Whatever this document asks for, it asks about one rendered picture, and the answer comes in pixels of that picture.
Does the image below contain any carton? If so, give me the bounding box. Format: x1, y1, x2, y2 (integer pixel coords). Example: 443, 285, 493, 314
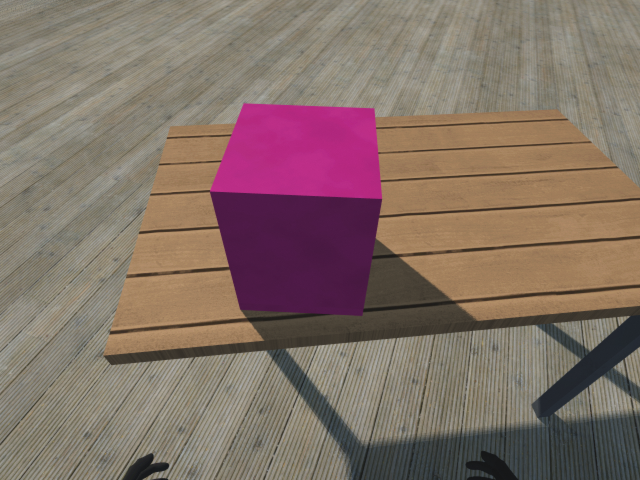
210, 103, 382, 316

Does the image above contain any robot right hand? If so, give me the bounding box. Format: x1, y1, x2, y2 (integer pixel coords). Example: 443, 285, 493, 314
466, 451, 518, 480

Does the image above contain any robot left hand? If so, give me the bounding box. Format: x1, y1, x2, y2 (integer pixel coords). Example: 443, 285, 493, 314
122, 453, 169, 480

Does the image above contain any table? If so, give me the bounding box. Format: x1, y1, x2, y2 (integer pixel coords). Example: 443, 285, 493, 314
103, 109, 640, 418

